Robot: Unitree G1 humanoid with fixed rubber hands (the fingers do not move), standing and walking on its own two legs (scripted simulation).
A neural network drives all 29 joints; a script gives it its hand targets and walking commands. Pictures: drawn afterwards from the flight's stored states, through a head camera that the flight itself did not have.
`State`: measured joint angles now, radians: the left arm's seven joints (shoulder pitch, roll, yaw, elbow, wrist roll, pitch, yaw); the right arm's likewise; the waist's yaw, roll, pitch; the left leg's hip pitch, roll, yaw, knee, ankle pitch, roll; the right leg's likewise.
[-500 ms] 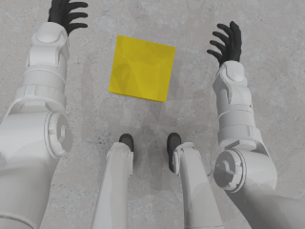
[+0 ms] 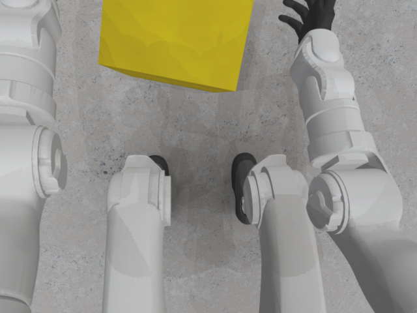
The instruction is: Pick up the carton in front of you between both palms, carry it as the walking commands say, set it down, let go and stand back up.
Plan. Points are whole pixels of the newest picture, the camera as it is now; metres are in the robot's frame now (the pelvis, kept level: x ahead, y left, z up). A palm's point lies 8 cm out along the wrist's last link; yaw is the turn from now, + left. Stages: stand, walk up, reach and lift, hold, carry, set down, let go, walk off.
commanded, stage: reach and lift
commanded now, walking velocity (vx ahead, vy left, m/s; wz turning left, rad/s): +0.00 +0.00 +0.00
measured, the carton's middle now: (179, 28) +0.53 +0.07 -0.30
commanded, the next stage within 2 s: none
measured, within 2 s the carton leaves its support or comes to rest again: leaves its support in 1.06 s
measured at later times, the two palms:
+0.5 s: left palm out of the picture +0.55 +0.24 -0.23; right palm (288, 27) +0.53 -0.11 -0.22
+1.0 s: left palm out of the picture +0.55 +0.22 -0.22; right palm (276, 21) +0.54 -0.09 -0.21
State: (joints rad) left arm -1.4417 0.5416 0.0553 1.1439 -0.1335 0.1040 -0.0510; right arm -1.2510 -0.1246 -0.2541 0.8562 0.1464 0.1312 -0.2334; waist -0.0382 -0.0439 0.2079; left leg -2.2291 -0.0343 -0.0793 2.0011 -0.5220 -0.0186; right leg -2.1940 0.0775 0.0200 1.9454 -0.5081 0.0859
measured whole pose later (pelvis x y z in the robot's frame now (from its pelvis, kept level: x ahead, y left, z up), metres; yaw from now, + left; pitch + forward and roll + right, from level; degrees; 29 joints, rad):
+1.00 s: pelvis +0.00 +0.01 -0.06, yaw -1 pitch +37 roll -4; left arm -1.57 0.43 0.01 1.24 -0.04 0.17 -0.01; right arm -1.43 -0.07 -0.44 1.01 0.01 0.15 -0.21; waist 0.00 -0.09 0.33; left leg -2.29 0.00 -0.05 2.22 -0.58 0.02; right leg -2.25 0.12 0.04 2.16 -0.56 0.12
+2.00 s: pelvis +0.03 -0.01 +0.15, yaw +7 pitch +36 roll -2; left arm -0.83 0.06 0.29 0.72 0.16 0.37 0.02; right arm -0.75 0.14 -0.45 0.57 -0.13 0.32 -0.13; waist -0.01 -0.04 -0.20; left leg -1.66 -0.10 -0.11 1.53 -0.49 -0.04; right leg -1.63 0.12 0.11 1.52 -0.53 0.07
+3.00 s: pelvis +0.10 -0.01 +0.35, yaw +8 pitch -2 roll +0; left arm -0.27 -0.15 0.26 0.42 0.28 0.63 0.03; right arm -0.30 0.16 -0.29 0.44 -0.28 0.58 -0.02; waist 0.00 -0.01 -0.07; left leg -0.21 -0.04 -0.14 0.47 -0.22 -0.02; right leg -0.20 0.05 0.16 0.49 -0.25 0.01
